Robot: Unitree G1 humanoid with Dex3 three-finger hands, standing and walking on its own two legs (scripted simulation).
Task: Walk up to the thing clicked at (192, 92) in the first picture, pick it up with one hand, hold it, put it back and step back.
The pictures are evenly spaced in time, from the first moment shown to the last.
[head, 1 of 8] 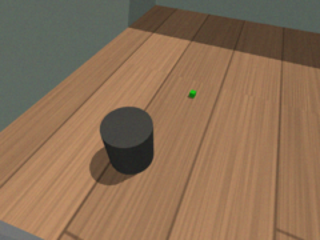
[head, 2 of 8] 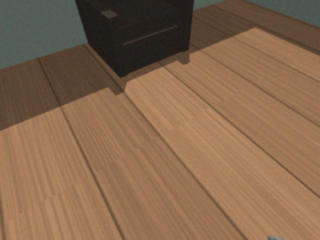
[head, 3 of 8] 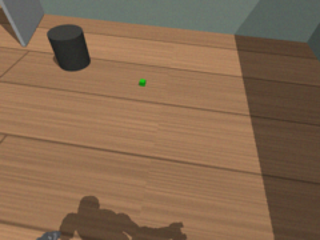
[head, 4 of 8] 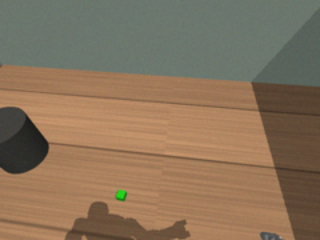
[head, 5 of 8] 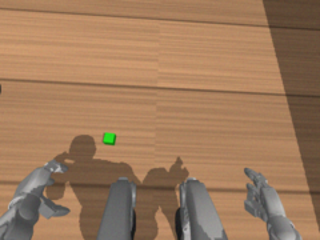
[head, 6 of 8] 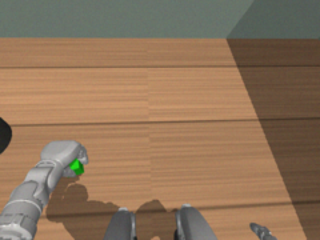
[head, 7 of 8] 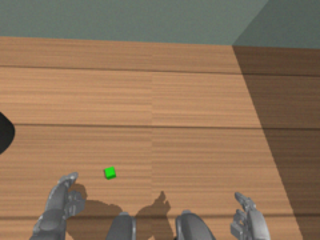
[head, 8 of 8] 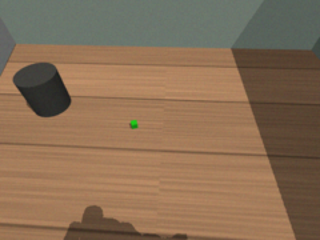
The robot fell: no
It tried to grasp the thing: yes
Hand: left
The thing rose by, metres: 0.67
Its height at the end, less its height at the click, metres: +0.00
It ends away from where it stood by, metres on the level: 0.00
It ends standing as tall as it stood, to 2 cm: yes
